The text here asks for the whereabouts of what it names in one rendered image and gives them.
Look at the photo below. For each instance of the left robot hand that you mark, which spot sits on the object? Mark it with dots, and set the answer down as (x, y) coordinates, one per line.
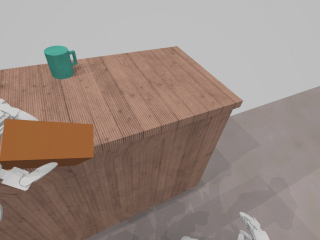
(17, 177)

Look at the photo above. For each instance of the table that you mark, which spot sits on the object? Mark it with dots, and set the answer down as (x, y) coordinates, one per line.
(157, 117)

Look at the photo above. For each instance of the right robot hand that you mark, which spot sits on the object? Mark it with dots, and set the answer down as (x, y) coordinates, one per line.
(253, 227)

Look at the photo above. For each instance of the sponge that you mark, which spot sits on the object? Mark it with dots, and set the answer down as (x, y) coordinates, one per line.
(32, 144)

